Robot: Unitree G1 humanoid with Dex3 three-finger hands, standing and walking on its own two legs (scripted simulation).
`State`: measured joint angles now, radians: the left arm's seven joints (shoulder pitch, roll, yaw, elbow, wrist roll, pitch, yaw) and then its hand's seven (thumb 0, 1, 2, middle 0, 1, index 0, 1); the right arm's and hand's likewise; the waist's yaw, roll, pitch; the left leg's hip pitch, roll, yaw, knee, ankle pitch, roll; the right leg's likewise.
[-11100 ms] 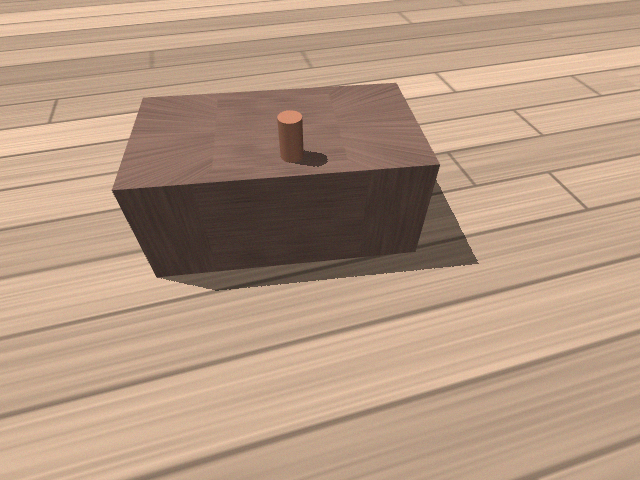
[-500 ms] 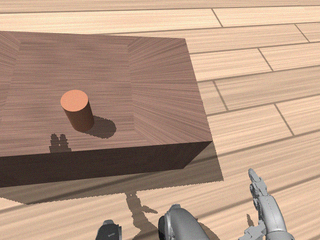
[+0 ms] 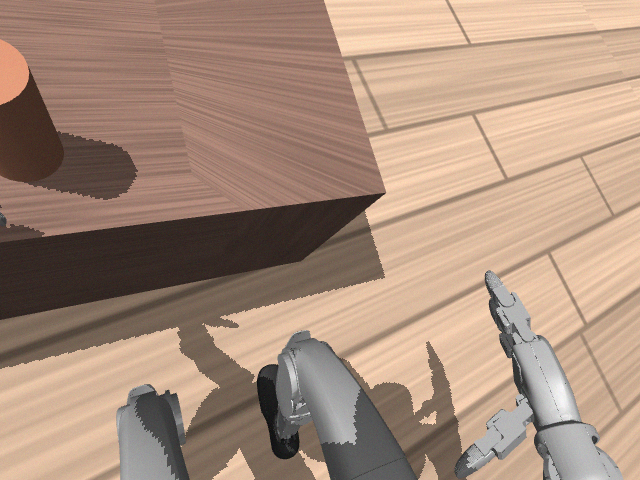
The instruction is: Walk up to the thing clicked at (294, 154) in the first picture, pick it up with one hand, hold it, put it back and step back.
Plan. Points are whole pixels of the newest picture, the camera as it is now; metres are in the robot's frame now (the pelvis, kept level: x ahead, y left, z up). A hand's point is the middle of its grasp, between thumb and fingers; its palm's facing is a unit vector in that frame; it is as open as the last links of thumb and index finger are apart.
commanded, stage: close in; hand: left
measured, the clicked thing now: (4, 117) +0.56 +0.21 -0.06
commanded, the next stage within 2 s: close in 0.64 s
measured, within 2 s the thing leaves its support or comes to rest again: leaves its support in 1.52 s
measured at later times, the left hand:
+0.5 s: hand (7, 141) +0.54 +0.21 -0.07, palm faces +0.17 -0.99 +0.00, open 17.6 cm
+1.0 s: hand (13, 120) +0.57 +0.21 -0.08, palm faces +0.24 -0.97 +0.01, open 16.6 cm
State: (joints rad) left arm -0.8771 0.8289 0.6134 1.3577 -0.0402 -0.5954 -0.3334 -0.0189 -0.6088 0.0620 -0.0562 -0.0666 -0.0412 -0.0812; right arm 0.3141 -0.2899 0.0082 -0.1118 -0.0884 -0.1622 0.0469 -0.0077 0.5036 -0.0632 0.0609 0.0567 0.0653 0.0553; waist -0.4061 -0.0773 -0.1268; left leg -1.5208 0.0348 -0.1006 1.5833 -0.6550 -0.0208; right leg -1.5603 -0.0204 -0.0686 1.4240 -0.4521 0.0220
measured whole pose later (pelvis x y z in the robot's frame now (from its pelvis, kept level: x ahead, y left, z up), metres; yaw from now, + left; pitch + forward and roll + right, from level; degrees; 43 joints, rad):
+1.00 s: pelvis -0.01 +0.00 -0.03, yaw +0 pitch +36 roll -6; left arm -0.97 0.73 0.53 1.26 0.08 -0.54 0.03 -0.02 -0.61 0.09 -0.29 -0.21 -0.30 -0.21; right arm 0.42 -0.33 -0.07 -0.43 -0.07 -0.04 0.11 -0.01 0.51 -0.05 0.07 0.06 0.07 0.06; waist -0.48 -0.06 -0.14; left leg -1.64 0.02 -0.09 1.70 -0.68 -0.01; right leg -1.69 -0.03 -0.05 1.54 -0.47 0.03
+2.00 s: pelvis -0.01 +0.01 -0.01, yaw +0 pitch +33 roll -6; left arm -0.98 0.73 0.49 1.20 0.07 -0.44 0.01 0.00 -0.39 1.01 -0.66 -0.91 -0.71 -0.92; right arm 0.44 -0.33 -0.09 -0.44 -0.04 0.00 0.10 -0.01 0.51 -0.06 0.06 0.06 0.07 0.06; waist -0.46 -0.05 -0.15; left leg -1.53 0.02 -0.08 1.61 -0.66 -0.01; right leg -1.58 -0.02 -0.05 1.45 -0.45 0.04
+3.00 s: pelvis +0.02 +0.00 +0.05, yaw +1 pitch +29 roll -3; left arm -0.87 0.56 0.45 1.17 0.02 -0.45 -0.02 0.00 -0.39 1.02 -0.66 -0.92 -0.71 -0.92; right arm 0.39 -0.28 -0.06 -0.19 -0.05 0.01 0.06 -0.01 0.49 -0.07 0.06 0.06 0.06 0.05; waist -0.33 -0.03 -0.16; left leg -1.27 0.03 -0.06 1.38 -0.61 -0.01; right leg -1.33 -0.02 -0.03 1.25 -0.43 0.03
